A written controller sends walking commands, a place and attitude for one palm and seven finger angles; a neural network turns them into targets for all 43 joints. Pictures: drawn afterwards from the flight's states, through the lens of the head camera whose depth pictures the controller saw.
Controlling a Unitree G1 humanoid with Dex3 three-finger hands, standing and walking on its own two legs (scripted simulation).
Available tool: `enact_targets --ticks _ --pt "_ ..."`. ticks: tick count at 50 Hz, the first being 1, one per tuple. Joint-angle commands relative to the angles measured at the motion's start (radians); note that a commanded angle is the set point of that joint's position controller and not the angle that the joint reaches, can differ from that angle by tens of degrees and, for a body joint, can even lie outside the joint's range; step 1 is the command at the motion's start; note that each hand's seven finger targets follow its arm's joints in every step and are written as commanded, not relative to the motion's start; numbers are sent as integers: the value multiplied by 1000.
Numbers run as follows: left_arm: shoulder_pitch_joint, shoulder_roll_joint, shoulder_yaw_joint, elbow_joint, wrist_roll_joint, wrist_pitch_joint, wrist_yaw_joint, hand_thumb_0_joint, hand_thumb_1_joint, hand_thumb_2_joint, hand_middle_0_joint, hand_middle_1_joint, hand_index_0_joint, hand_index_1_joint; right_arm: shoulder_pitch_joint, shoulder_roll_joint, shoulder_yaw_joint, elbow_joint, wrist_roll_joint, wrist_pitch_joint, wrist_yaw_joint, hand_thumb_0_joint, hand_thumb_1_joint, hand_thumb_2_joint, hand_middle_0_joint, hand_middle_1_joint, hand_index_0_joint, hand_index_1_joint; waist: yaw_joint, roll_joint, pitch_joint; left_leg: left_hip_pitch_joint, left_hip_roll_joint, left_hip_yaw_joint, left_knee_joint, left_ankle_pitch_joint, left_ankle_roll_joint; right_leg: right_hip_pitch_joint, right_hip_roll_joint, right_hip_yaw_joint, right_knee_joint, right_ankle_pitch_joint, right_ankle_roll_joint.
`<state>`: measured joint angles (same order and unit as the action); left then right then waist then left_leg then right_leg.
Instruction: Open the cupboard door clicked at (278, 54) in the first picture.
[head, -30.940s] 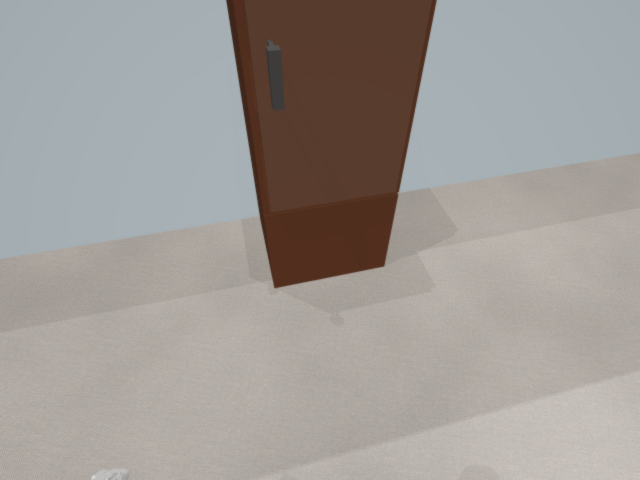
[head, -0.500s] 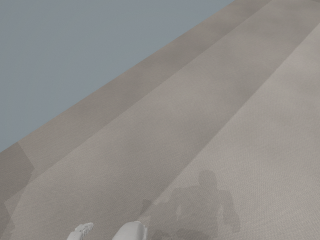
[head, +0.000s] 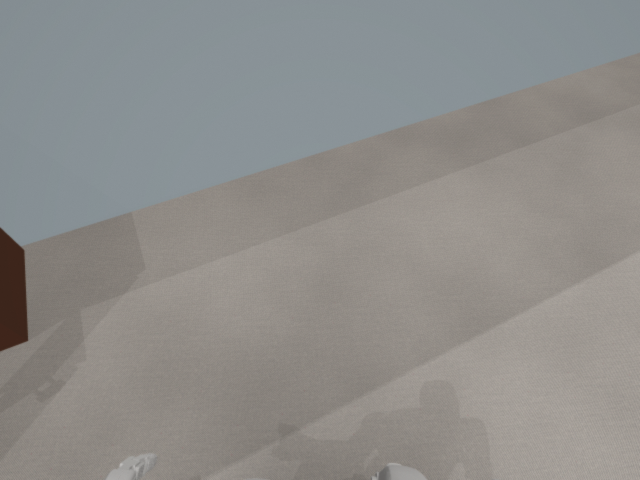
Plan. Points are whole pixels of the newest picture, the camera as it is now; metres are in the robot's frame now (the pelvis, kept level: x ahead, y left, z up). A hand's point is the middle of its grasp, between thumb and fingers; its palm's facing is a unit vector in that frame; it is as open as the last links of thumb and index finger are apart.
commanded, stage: turn to face it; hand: left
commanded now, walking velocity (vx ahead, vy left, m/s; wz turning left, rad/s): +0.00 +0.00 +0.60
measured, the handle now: out of the picture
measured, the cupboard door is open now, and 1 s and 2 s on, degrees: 39 39 39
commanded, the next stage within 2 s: take the last steps up to it in 1.70 s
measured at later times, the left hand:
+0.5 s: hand out of the picture -0.02 +0.19 -0.18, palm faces +0.35 -0.91 -0.23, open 7.3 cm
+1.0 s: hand out of the picture +0.00 +0.16 -0.14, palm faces +0.56 -0.78 -0.28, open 7.4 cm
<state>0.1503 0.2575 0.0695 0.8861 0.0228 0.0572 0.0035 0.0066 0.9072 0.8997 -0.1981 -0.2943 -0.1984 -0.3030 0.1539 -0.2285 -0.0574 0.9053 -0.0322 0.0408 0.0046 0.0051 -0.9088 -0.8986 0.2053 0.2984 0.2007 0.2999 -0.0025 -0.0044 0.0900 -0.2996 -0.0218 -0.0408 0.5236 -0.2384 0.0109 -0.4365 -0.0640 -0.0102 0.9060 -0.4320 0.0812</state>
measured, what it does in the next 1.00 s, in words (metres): steps on the spot, turning left: right foot, then left foot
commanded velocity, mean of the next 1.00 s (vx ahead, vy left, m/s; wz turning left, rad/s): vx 0.00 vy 0.00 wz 0.60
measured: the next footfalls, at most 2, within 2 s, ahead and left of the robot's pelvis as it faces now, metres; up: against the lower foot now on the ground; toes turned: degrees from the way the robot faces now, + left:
right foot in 0.10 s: +0.05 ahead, -0.13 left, +0.00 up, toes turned +2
left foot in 0.48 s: +0.01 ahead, +0.10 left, +0.00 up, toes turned +24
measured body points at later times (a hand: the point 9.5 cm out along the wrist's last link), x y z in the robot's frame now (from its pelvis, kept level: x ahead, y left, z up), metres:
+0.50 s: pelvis +0.00 -0.02 -0.01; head +0.05 +0.01 +0.43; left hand -0.04 +0.24 -0.16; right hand +0.21 -0.22 -0.14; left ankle -0.02 +0.09 -0.74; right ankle +0.01 -0.14 -0.73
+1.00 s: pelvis +0.03 -0.05 +0.00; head +0.08 -0.05 +0.45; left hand -0.03 +0.20 -0.12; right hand +0.23 -0.23 -0.16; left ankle -0.06 +0.05 -0.65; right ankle +0.08 -0.14 -0.73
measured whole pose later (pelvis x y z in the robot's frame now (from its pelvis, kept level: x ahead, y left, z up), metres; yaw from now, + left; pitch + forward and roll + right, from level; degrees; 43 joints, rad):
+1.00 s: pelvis +0.03 -0.05 +0.00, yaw +37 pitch +0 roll +2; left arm 0.17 0.18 0.03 0.86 0.03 0.01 0.02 0.00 0.90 0.90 -0.20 -0.29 -0.20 -0.30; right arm 0.17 -0.25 -0.09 0.96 -0.02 0.08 0.02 0.01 -0.91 -0.90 0.20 0.30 0.20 0.30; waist -0.04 0.04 0.11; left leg -0.51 -0.03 -0.03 1.14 -0.43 -0.05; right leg -0.23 -0.06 -0.12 0.55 -0.31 -0.02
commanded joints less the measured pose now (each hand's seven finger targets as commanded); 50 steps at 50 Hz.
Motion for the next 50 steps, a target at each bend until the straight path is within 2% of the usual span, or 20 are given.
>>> enact_targets --ticks 1,3,4,5,8,10,18,22,23,24,25,27,30,38,41,42,43,44,47,50 --pt "53 58 15 -75 -9 -38 9 0 900 900 -200 -300 -200 -300 -21 -213 -65 -74 4 -10 -9 0 -900 -900 200 300 200 300 0 173 -128 8 211 -276 -126 201 134 146 55 -35 -220 41 -10" --pt "144 97 28 -59 -7 -56 16 0 900 900 -200 -300 -200 -300 -54 -180 -64 -88 17 -8 -6 0 -900 -900 200 300 200 300 51 81 -152 -114 138 -242 -9 124 72 357 20 -4 -494 189 -24" --pt "172 178 46 -56 9 -68 26 0 900 900 -200 -300 -200 -300 -39 -113 -56 -104 27 -9 0 0 -900 -900 200 300 200 300 61 -191 -161 -300 5 -105 202 -127 -7 482 -221 254 -639 152 -101" --pt "153 227 44 -69 10 -65 28 0 900 900 -200 -300 -200 -300 -60 -104 -53 -120 22 -11 5 0 -900 -900 200 300 200 300 65 -311 -123 -340 -60 -5 473 -387 -47 380 -433 419 -679 239 -218" --pt "19 112 21 -91 -2 -69 36 0 900 900 -200 -300 -200 -300 -30 -116 -59 -62 15 11 16 0 -900 -900 200 300 200 300 -15 -168 -82 -309 37 -33 745 -226 -59 270 -304 182 -597 409 -216" --pt "22 94 12 -91 0 -77 33 0 900 900 -200 -300 -200 -300 -27 -82 -44 -49 15 16 26 0 -900 -900 200 300 200 300 -18 -185 -95 -284 42 17 683 -183 -78 305 -247 37 -560 565 -181" --pt "149 153 37 -30 10 -72 30 0 900 900 -200 -300 -200 -300 -127 -46 -21 -65 26 6 30 0 -900 -900 200 300 200 300 53 -215 -122 -153 26 133 262 -239 -69 426 -300 -49 -471 766 -186" --pt "111 167 46 -32 -4 -64 20 0 900 900 -200 -300 -200 -300 -12 -92 -32 -42 20 -10 24 0 -900 -900 200 300 200 300 -20 -150 -165 120 16 156 -63 1 -35 291 -284 -137 -289 661 -107" --pt "108 131 41 -52 -9 -60 15 0 900 900 -200 -300 -200 -300 42 -168 -52 -39 14 -18 22 0 -900 -900 200 300 200 300 -51 46 -216 306 156 -15 -124 208 24 114 -213 -188 -98 444 -49" --pt "56 60 18 -102 -15 -55 7 0 900 900 -200 -300 -200 -300 127 -280 -82 -28 8 -18 12 0 -900 -900 200 300 200 300 -103 330 -231 402 433 -378 -138 647 198 -155 -71 -177 132 -233 16" --pt "1 83 17 -128 0 -39 19 0 900 900 -200 -300 -200 -300 182 -285 -79 -8 10 -10 8 0 -900 -900 200 300 200 300 -116 184 -234 343 470 -348 -124 556 250 -161 -71 -56 231 -258 -7" --pt "-40 68 20 -100 -5 -33 21 0 900 900 -200 -300 -200 -300 89 -241 -69 -35 7 -18 -15 0 -900 -900 200 300 200 300 -78 238 -163 215 357 -301 -157 413 206 -183 -66 7 276 -120 1" --pt "18 69 23 -58 -2 -25 5 0 900 900 -200 -300 -200 -300 3 -193 -48 -58 7 -28 -18 0 -900 -900 200 300 200 300 -15 125 -113 129 261 -195 -185 333 149 -121 -48 10 236 15 8" --pt "7 56 14 -85 -7 -33 9 0 900 900 -200 -300 -200 -300 11 -202 -59 -56 3 -17 -11 0 -900 -900 200 300 200 300 -17 164 -125 74 222 -270 -151 253 149 51 31 -19 -117 0 0" --pt "91 62 21 -68 -12 -48 15 0 900 900 -200 -300 -200 -300 -30 -187 -64 -70 11 -10 -10 0 -900 -900 200 300 200 300 26 146 -142 -38 176 -280 -72 229 108 263 56 -37 -379 143 -15" --pt "132 98 30 -62 -8 -59 21 0 900 900 -200 -300 -200 -300 -30 -158 -60 -76 19 -11 -6 0 -900 -900 200 300 200 300 48 48 -163 -126 118 -244 15 138 59 397 -13 27 -531 196 -33" --pt "159 192 50 -60 9 -70 32 0 900 900 -200 -300 -200 -300 -17 -92 -52 -90 29 -13 1 0 -900 -900 200 300 200 300 59 -230 -172 -322 -24 -81 236 -163 -22 522 -276 303 -635 234 -123" --pt "143 220 43 -70 8 -66 31 0 900 900 -200 -300 -200 -300 -37 -106 -53 -103 20 -12 5 0 -900 -900 200 300 200 300 57 -270 -132 -325 -47 -13 496 -387 -45 389 -448 381 -655 318 -233" --pt "17 103 15 -90 -4 -73 33 0 900 900 -200 -300 -200 -300 -17 -106 -57 -42 11 13 17 0 -900 -900 200 300 200 300 -17 -176 -62 -311 36 -25 754 -208 -64 272 -287 145 -596 432 -202" --pt "34 91 12 -86 -1 -78 35 0 900 900 -200 -300 -200 -300 -18 -73 -42 -31 15 19 27 0 -900 -900 200 300 200 300 -12 -189 -95 -277 45 30 645 -172 -83 329 -252 9 -568 565 -174"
